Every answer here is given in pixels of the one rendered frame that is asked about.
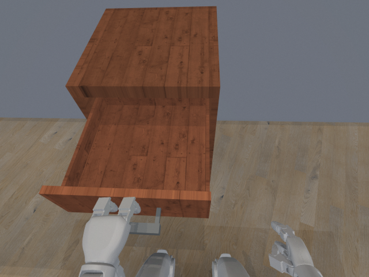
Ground right robot forearm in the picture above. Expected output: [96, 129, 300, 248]
[293, 264, 323, 277]

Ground robot right hand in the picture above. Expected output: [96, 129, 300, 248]
[269, 221, 314, 276]

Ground cabinet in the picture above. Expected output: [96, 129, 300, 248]
[65, 6, 220, 176]

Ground drawer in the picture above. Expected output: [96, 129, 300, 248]
[39, 98, 211, 218]

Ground robot right shin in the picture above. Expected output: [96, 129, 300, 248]
[220, 253, 231, 258]

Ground robot left hand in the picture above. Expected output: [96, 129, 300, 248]
[82, 197, 141, 277]

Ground left robot forearm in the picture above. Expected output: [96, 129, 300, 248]
[79, 262, 116, 277]

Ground robot left shin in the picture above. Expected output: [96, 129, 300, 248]
[157, 249, 168, 254]

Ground robot shin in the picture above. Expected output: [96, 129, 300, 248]
[220, 253, 231, 258]
[157, 249, 168, 254]

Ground handle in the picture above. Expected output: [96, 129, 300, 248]
[129, 208, 161, 235]

